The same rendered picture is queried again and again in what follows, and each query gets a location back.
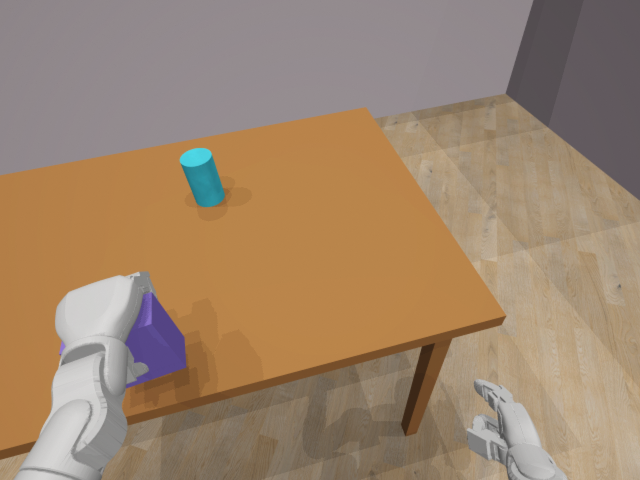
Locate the robot right forearm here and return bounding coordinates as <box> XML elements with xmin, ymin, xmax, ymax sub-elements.
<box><xmin>506</xmin><ymin>444</ymin><xmax>568</xmax><ymax>480</ymax></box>

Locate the left robot hand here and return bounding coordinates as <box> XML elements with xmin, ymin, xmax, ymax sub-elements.
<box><xmin>55</xmin><ymin>271</ymin><xmax>158</xmax><ymax>384</ymax></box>

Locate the right robot hand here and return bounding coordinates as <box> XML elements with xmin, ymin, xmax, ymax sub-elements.
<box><xmin>467</xmin><ymin>379</ymin><xmax>542</xmax><ymax>466</ymax></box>

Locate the sponge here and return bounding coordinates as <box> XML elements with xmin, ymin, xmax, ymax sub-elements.
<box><xmin>59</xmin><ymin>292</ymin><xmax>186</xmax><ymax>388</ymax></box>

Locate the robot left forearm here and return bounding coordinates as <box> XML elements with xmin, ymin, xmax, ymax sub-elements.
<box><xmin>14</xmin><ymin>336</ymin><xmax>128</xmax><ymax>480</ymax></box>

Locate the table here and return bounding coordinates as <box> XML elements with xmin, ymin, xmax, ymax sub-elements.
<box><xmin>0</xmin><ymin>107</ymin><xmax>507</xmax><ymax>460</ymax></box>

